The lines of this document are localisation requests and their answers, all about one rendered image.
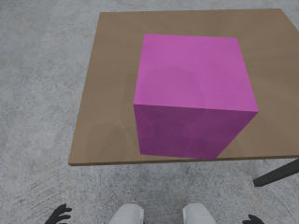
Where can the carton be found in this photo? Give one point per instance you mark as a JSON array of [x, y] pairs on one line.
[[192, 95]]

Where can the right robot hand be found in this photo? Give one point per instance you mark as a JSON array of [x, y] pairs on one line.
[[254, 220]]

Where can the left robot thigh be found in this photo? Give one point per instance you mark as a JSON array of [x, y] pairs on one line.
[[129, 213]]

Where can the robot thigh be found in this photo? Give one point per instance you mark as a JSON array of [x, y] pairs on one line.
[[129, 213], [196, 213]]

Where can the right robot thigh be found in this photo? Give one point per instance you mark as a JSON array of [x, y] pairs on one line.
[[196, 213]]

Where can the table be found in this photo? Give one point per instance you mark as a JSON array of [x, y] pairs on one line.
[[106, 133]]

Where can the left robot hand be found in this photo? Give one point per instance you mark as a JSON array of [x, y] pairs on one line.
[[55, 216]]

